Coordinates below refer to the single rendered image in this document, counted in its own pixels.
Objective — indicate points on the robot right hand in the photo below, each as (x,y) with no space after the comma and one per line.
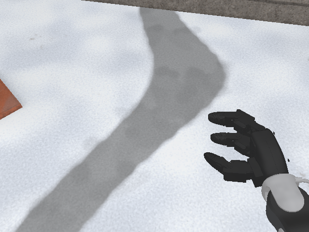
(252,140)

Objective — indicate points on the robot right forearm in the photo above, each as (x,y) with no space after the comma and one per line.
(287,206)

